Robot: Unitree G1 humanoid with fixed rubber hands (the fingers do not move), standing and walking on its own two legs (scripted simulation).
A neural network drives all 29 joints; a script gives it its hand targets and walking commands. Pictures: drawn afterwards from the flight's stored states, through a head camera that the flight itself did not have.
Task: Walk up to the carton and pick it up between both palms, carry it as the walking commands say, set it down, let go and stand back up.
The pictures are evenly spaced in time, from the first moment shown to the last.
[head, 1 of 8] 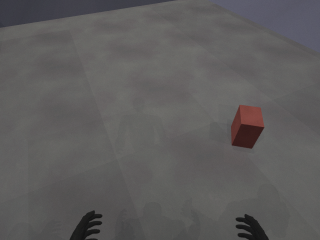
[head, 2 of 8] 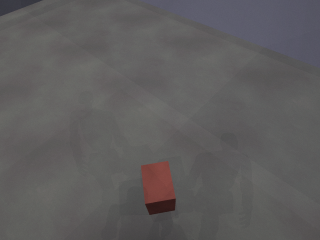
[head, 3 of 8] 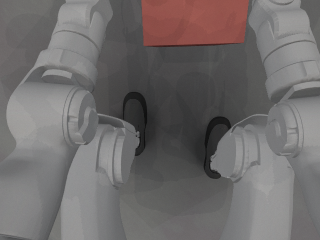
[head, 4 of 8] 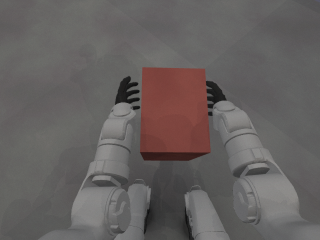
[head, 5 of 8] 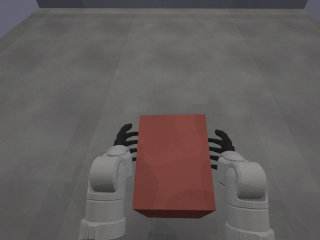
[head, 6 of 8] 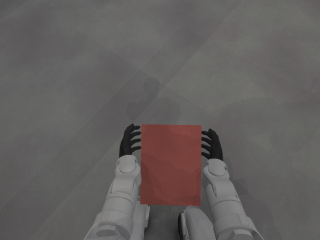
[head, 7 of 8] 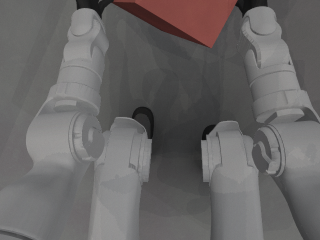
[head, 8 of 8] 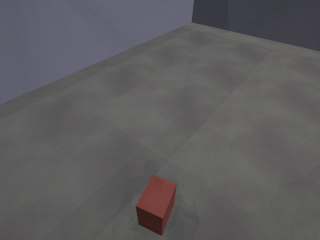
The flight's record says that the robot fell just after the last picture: no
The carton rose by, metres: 0.64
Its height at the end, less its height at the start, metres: +0.00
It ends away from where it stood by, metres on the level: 0.80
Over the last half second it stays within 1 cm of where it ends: yes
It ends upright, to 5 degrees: yes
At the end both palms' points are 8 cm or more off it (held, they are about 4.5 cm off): yes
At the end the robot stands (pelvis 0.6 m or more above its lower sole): yes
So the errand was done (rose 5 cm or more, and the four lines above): yes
